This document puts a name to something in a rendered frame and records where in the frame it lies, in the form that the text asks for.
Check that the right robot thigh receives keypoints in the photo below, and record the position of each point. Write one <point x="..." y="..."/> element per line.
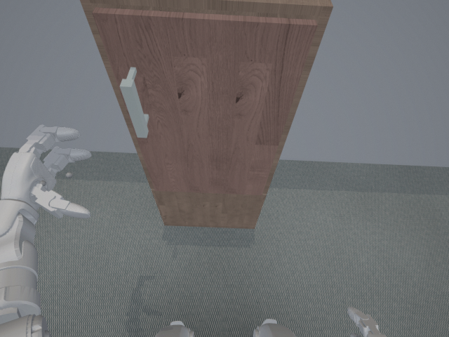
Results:
<point x="273" y="330"/>

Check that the handle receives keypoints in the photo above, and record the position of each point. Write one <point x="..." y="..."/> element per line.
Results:
<point x="130" y="95"/>

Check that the robot right shin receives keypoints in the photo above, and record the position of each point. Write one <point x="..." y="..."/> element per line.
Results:
<point x="270" y="321"/>

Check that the left robot forearm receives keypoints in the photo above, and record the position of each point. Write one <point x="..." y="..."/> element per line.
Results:
<point x="18" y="261"/>

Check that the robot left hand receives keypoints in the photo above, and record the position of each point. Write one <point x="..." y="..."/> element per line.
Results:
<point x="25" y="170"/>

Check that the robot right hand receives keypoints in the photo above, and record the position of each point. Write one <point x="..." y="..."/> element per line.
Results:
<point x="367" y="325"/>

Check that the left robot upper arm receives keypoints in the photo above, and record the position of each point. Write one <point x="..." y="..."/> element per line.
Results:
<point x="27" y="326"/>

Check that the cupboard door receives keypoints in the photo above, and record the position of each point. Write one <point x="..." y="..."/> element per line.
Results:
<point x="217" y="88"/>

